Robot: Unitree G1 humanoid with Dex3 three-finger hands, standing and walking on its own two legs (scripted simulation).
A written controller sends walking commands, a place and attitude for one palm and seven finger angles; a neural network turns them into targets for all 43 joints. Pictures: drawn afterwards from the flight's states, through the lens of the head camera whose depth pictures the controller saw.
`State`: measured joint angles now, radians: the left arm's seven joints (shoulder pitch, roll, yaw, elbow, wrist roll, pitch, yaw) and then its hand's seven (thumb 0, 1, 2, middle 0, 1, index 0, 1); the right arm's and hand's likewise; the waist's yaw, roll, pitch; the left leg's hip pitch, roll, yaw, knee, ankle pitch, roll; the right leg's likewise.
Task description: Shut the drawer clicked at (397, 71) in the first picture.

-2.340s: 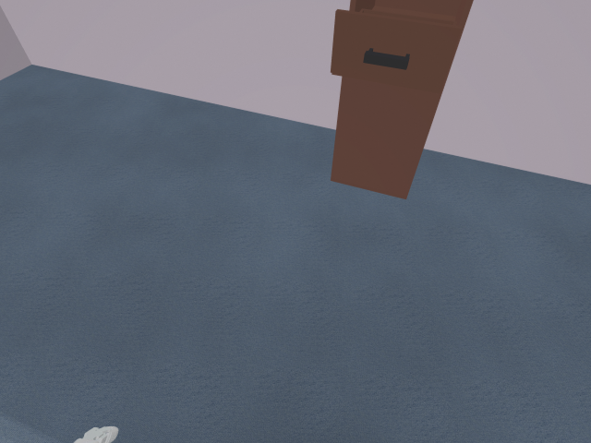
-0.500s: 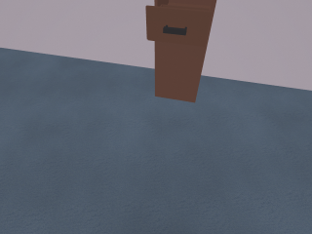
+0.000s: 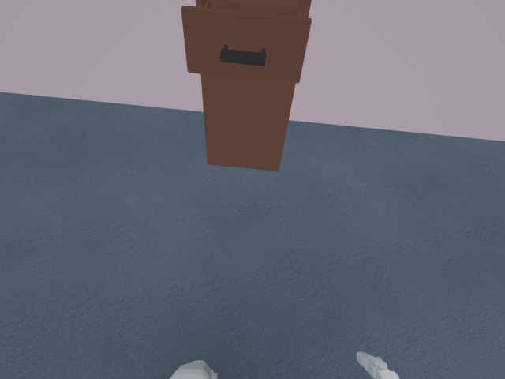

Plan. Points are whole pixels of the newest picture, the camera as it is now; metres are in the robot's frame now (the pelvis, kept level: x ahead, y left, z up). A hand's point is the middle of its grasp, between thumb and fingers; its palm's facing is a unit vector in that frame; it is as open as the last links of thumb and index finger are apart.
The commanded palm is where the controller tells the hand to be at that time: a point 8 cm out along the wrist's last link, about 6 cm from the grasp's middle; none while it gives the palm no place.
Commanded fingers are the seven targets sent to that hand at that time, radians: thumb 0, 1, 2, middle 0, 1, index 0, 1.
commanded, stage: walk to a spot facing it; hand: left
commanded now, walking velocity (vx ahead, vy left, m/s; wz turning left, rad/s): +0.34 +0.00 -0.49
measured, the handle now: (243, 53) +0.90 +0.13 +0.06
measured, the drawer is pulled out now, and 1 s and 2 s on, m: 0.30 0.30 0.30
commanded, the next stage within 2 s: turn to face it in 0.50 s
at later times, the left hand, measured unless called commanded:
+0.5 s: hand (223, 255) +0.38 +0.10 -0.14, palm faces -0.32 -0.92 -0.24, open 7.4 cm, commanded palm none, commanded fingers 0.00 0.90 0.90 -0.20 -0.30 -0.20 -0.30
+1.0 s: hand (216, 244) +0.41 +0.12 -0.16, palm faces -0.19 -0.97 -0.15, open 7.4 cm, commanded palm none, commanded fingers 0.00 0.90 0.90 -0.20 -0.30 -0.20 -0.30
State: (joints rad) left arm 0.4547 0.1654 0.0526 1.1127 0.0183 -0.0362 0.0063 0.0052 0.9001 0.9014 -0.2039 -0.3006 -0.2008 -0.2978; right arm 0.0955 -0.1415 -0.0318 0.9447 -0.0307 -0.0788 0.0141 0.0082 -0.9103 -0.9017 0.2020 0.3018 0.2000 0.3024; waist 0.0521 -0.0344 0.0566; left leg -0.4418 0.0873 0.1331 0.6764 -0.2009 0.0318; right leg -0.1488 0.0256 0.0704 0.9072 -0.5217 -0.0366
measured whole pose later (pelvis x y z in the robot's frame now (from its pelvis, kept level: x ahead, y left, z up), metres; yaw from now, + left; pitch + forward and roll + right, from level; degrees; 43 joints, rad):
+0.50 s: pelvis +0.18 -0.04 +0.00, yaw -17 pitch -1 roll +1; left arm 0.09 0.22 0.06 0.90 0.03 -0.04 -0.04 0.00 0.91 0.90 -0.20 -0.30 -0.20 -0.30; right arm 0.39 -0.20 -0.05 1.06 -0.02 -0.02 0.01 0.01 -0.91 -0.90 0.20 0.30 0.20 0.30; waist -0.05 0.02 0.10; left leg -0.21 0.20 0.24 0.99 -0.50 -0.05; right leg -0.44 -0.04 -0.14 0.68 -0.20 -0.07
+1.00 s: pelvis +0.33 -0.04 +0.02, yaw -14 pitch +0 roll -2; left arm 0.22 0.19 0.04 1.05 0.02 0.02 0.02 0.00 0.91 0.90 -0.20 -0.30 -0.20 -0.30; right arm 0.23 -0.15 -0.02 1.02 -0.03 -0.01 -0.02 0.00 -0.94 -0.90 0.20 0.30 0.20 0.30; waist 0.01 -0.04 0.03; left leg -0.30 0.01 0.08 0.51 -0.22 0.07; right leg -0.36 -0.04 -0.05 0.96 -0.47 0.04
